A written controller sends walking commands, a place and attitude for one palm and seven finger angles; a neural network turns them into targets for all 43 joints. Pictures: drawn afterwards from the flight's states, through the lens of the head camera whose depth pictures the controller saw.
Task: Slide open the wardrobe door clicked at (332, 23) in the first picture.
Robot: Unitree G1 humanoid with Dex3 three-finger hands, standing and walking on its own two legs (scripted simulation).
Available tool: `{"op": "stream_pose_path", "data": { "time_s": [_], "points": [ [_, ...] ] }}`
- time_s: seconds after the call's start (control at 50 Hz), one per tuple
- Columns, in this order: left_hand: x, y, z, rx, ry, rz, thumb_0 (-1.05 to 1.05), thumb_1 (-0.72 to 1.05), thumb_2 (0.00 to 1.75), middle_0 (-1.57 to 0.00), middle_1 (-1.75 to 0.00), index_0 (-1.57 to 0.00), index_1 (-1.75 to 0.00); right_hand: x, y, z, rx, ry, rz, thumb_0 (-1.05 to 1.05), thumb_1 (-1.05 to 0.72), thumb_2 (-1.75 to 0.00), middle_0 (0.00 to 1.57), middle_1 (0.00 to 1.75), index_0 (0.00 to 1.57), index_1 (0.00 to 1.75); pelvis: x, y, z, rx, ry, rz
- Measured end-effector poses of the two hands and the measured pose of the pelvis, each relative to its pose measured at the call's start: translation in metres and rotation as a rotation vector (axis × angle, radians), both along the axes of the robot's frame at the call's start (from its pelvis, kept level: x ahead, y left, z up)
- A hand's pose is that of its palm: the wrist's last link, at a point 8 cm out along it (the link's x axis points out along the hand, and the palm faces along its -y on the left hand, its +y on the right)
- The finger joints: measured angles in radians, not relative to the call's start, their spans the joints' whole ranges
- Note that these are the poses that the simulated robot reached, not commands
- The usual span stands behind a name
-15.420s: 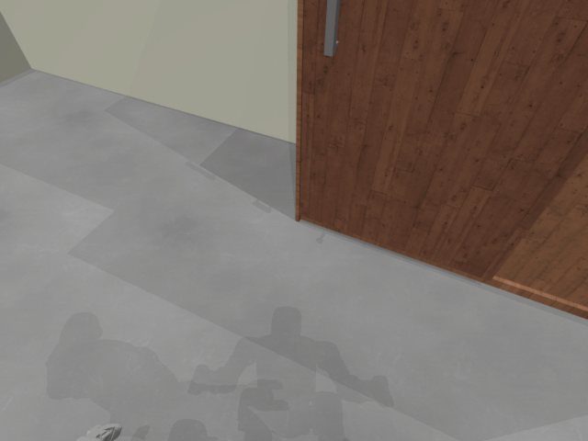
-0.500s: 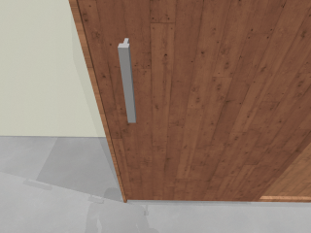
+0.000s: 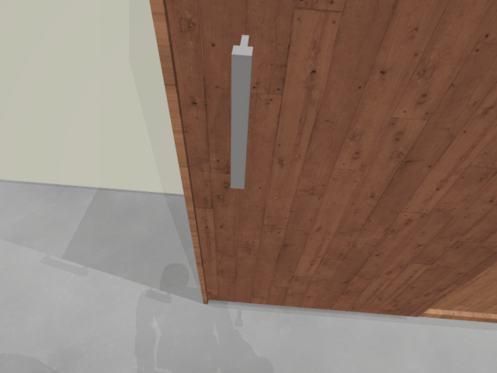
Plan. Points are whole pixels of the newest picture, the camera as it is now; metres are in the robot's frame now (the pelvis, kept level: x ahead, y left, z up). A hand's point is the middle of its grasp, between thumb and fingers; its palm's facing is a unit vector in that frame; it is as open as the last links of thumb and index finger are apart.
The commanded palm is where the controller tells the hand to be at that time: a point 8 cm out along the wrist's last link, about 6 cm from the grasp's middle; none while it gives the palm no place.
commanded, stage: come to a stop and stand still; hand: left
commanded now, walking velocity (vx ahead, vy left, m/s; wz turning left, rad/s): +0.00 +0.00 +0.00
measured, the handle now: (241, 121) +0.46 +0.06 +0.18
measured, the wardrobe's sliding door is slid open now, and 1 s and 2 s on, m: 0.00 0.00 0.00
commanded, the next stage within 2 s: look again from close up in 0.34 s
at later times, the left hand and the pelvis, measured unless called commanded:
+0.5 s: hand out of the picture -0.01 +0.19 -0.17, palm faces +0.02 -0.97 -0.22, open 7.3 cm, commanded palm none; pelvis -0.02 +0.02 +0.00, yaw +0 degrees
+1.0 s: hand out of the picture -0.05 +0.19 -0.17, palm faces +0.01 -0.98 -0.21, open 7.4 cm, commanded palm none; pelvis -0.04 +0.02 +0.00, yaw +0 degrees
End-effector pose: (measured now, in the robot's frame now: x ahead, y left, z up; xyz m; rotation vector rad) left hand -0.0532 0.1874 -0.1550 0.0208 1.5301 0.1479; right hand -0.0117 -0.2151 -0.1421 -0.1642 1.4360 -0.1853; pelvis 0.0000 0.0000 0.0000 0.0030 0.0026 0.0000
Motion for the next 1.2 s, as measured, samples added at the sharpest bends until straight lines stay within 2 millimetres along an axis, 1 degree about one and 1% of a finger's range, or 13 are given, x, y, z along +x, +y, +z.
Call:
{"op": "stream_pose_path", "data": {
  "time_s": [0.12, 0.2, 0.28, 0.38, 0.48, 0.6, 0.7, 0.82, 1.02, 1.2],
  "points": [
    [0.022, 0.033, 0.006, 0.066, -0.036, -0.031, 0.01, 0.91, 0.90, -0.20, -0.30, -0.20, -0.30, 0.000, 0.008, -0.002, 0.008, 0.003, -0.004, 0.02, -0.94, -0.90, 0.20, 0.30, 0.20, 0.30, 0.000, 0.009, 0.001, 0.003, -0.002, -0.001],
    [0.036, 0.050, 0.011, 0.104, -0.075, -0.046, 0.01, 0.91, 0.90, -0.20, -0.30, -0.20, -0.30, -0.004, 0.015, -0.004, 0.026, 0.008, -0.007, 0.02, -0.93, -0.90, 0.20, 0.30, 0.20, 0.30, -0.002, 0.013, 0.002, 0.006, -0.005, 0.000],
    [0.047, 0.058, 0.015, 0.127, -0.114, -0.057, 0.00, 0.91, 0.90, -0.19, -0.30, -0.20, -0.30, -0.011, 0.020, -0.007, 0.045, 0.008, -0.011, 0.01, -0.93, -0.90, 0.20, 0.30, 0.20, 0.30, -0.005, 0.016, 0.002, 0.008, -0.013, 0.001],
    [0.052, 0.057, 0.017, 0.127, -0.152, -0.064, 0.00, 0.91, 0.90, -0.19, -0.30, -0.20, -0.30, -0.019, 0.023, -0.007, 0.060, 0.005, -0.014, 0.01, -0.92, -0.90, 0.20, 0.30, 0.20, 0.30, -0.011, 0.016, 0.003, 0.009, -0.022, 0.003],
    [0.045, 0.053, 0.015, 0.129, -0.163, -0.080, 0.01, 0.92, 0.90, -0.20, -0.30, -0.20, -0.30, -0.026, 0.020, -0.006, 0.063, 0.000, -0.006, 0.01, -0.92, -0.90, 0.20, 0.30, 0.20, 0.30, -0.020, 0.015, 0.002, -0.005, -0.015, 0.004],
    [0.026, 0.057, 0.013, 0.125, -0.151, -0.103, 0.01, 0.92, 0.90, -0.20, -0.30, -0.20, -0.30, -0.029, 0.014, -0.012, 0.053, -0.045, 0.017, 0.01, -0.92, -0.90, 0.20, 0.30, 0.20, 0.30, -0.036, 0.021, -0.004, -0.010, -0.015, 0.005],
    [0.014, 0.061, 0.014, 0.131, -0.147, -0.096, 0.01, 0.92, 0.90, -0.20, -0.30, -0.20, -0.30, -0.027, 0.016, -0.014, 0.057, -0.075, 0.028, 0.01, -0.92, -0.90, 0.20, 0.30, 0.20, 0.30, -0.042, 0.023, -0.005, -0.003, -0.027, 0.003],
    [0.006, 0.061, 0.014, 0.125, -0.139, -0.097, 0.01, 0.91, 0.90, -0.20, -0.30, -0.20, -0.30, -0.027, 0.014, -0.012, 0.053, -0.089, 0.031, 0.01, -0.93, -0.90, 0.20, 0.30, 0.20, 0.30, -0.046, 0.023, -0.004, 0.003, -0.026, -0.003],
    [0.000, 0.054, 0.014, 0.105, -0.111, -0.094, 0.01, 0.91, 0.90, -0.20, -0.30, -0.20, -0.30, -0.031, 0.011, -0.006, 0.050, -0.058, 0.032, 0.01, -0.92, -0.90, 0.20, 0.30, 0.20, 0.30, -0.044, 0.018, -0.001, 0.006, -0.008, -0.007],
    [0.008, 0.047, 0.011, 0.093, -0.109, -0.091, 0.01, 0.91, 0.90, -0.20, -0.30, -0.20, -0.30, -0.024, 0.006, -0.004, 0.038, -0.048, 0.029, 0.01, -0.92, -0.90, 0.20, 0.30, 0.20, 0.30, -0.037, 0.013, 0.000, 0.006, -0.005, -0.007]
  ]
}}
